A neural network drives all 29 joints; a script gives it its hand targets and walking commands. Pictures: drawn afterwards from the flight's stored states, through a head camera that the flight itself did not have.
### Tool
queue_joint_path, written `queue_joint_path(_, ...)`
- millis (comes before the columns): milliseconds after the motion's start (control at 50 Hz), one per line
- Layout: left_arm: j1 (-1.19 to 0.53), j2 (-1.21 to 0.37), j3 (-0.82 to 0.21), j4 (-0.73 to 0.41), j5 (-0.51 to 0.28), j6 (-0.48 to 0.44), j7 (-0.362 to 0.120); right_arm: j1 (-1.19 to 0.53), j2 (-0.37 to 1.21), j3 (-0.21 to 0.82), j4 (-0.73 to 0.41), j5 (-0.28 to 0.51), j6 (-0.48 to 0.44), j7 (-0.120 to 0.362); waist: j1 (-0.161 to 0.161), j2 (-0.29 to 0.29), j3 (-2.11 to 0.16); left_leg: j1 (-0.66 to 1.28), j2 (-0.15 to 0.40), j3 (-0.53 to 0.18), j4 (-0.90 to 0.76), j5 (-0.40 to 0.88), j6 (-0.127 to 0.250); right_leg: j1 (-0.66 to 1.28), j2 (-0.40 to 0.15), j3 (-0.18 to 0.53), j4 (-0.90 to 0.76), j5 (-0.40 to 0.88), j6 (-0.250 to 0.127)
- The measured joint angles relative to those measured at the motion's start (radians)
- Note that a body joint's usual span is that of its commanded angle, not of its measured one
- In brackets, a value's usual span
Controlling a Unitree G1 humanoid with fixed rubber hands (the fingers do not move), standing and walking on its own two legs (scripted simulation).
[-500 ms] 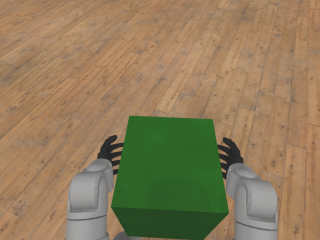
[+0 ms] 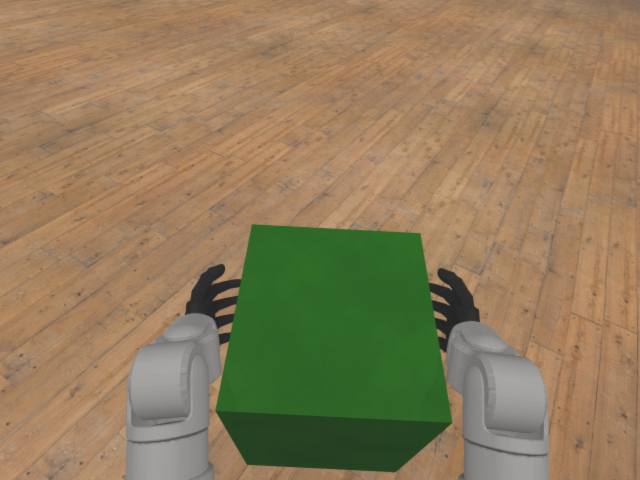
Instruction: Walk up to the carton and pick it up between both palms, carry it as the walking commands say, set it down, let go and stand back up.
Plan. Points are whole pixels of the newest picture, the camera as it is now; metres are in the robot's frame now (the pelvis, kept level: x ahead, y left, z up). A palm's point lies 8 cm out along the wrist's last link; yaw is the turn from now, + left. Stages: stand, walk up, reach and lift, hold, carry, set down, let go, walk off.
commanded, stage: carry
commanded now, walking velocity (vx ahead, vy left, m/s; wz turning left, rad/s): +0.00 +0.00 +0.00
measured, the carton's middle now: (328, 356) +0.28 +0.02 +0.03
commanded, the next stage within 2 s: none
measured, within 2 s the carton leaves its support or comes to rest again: neither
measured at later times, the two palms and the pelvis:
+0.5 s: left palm (250, 388) +0.21 +0.10 +0.08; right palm (529, 409) +0.21 -0.19 +0.09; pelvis -0.06 -0.04 -0.01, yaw -1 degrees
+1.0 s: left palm (232, 376) +0.23 +0.12 +0.07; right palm (501, 401) +0.22 -0.17 +0.08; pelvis -0.05 -0.02 -0.01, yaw -1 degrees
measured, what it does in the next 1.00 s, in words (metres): steps on the spot: right foot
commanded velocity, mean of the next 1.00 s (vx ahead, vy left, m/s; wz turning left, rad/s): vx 0.00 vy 0.00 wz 0.00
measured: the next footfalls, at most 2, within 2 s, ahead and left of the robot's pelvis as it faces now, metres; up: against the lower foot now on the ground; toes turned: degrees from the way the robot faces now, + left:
right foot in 0.08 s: +0.02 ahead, -0.18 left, +0.00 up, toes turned +8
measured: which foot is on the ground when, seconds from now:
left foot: down 0.00-1.00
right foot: up 0.00-0.06, down 0.08-1.00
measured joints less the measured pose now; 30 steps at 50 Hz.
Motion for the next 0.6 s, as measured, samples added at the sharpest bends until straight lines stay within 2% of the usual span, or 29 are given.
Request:
queue_joint_path(40,-0.012,-0.003,0.009,0.025,0.004,0.0,-0.003,-0.014,0.002,-0.009,0.02,-0.009,0.008,0.004,-0.016,0.001,-0.016,-0.035,0.009,0.005,0.034,-0.006,-0.01,0.081,-0.02,-0.024,-0.149,-0.038,0.011)
queue_joint_path(80,-0.016,-0.004,0.016,0.048,0.01,0.004,-0.006,-0.026,0.004,-0.017,0.045,-0.014,0.016,0.006,-0.032,-0.001,-0.021,-0.068,0.017,0.013,0.082,-0.02,-0.025,0.178,-0.031,-0.058,-0.338,0.036,0.017)
queue_joint_path(100,-0.013,-0.004,0.013,0.067,0.012,-0.003,-0.007,-0.03,0.004,-0.024,0.062,-0.015,0.015,0.007,-0.042,0.019,-0.017,-0.086,0.032,0.009,0.109,-0.029,-0.034,0.2,-0.021,-0.074,-0.387,0.039,-0.004)
queue_joint_path(140,-0.004,-0.003,-0.009,0.117,0.02,-0.012,-0.009,-0.015,0.001,-0.04,0.084,-0.015,0.024,0.008,-0.082,0.086,0.009,-0.091,0.057,-0.028,0.114,-0.01,-0.041,0.214,0.008,-0.106,-0.404,0.054,-0.03)
queue_joint_path(200,0.0,-0.001,-0.019,0.143,0.022,-0.013,-0.019,0.017,-0.004,-0.036,0.068,0.004,0.037,-0.017,-0.105,0.094,0.033,-0.072,0.04,-0.022,0.062,0.006,-0.061,0.192,-0.005,-0.098,-0.379,0.061,-0.044)
queue_joint_path(260,-0.004,-0.002,-0.009,0.101,0.017,-0.025,-0.032,0.002,-0.002,-0.032,0.017,0.032,0.042,-0.048,-0.116,0.101,0.06,-0.068,0.035,-0.016,0.033,0.045,-0.062,0.175,-0.006,-0.09,-0.372,0.075,-0.05)
queue_joint_path(360,0.002,-0.002,0.009,0.048,0.023,-0.044,-0.047,-0.04,0.006,-0.016,-0.004,0.031,0.04,-0.061,-0.102,0.081,0.05,-0.065,0.034,-0.015,0.006,0.085,-0.06,0.164,-0.004,-0.087,-0.374,0.091,-0.057)
queue_joint_path(500,0.033,0.005,0.018,0.079,0.038,-0.011,-0.048,-0.04,0.006,0.003,0.087,-0.003,0.05,-0.031,-0.051,0.035,-0.002,-0.065,0.034,-0.013,0.018,0.078,-0.058,0.171,-0.006,-0.086,-0.38,0.098,-0.05)
queue_joint_path(600,0.016,0.002,0.021,0.072,0.03,0.001,-0.033,-0.046,0.008,-0.009,0.085,-0.009,0.045,-0.015,-0.037,0.015,0.002,-0.088,0.021,-0.011,0.03,0.079,-0.041,0.158,-0.019,-0.083,-0.387,0.112,-0.034)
